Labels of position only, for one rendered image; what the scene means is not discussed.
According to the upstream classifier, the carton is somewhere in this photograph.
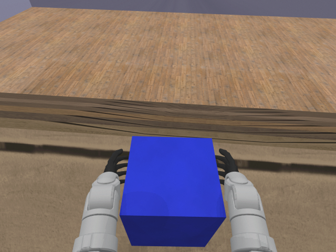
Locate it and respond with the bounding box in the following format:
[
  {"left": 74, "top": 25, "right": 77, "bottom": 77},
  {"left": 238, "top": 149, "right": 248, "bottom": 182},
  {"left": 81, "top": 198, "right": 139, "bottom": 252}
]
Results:
[{"left": 120, "top": 136, "right": 226, "bottom": 247}]

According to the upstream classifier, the right robot hand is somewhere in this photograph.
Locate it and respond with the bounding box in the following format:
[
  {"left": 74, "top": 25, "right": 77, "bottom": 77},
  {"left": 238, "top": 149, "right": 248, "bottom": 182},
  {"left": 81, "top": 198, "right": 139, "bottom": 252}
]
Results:
[{"left": 215, "top": 149, "right": 239, "bottom": 185}]

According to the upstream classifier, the left robot forearm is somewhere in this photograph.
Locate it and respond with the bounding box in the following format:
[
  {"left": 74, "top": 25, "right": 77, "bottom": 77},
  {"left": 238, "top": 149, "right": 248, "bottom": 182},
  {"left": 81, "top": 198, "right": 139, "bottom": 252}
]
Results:
[{"left": 72, "top": 172, "right": 120, "bottom": 252}]

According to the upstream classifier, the left robot hand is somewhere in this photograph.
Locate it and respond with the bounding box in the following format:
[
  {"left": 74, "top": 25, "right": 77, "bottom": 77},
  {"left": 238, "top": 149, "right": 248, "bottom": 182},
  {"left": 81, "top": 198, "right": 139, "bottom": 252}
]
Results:
[{"left": 104, "top": 149, "right": 129, "bottom": 184}]

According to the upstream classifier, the right robot forearm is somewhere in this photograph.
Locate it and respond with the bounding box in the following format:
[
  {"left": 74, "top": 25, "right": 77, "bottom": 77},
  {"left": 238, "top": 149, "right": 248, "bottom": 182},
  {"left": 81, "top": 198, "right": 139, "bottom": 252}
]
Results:
[{"left": 224, "top": 172, "right": 277, "bottom": 252}]

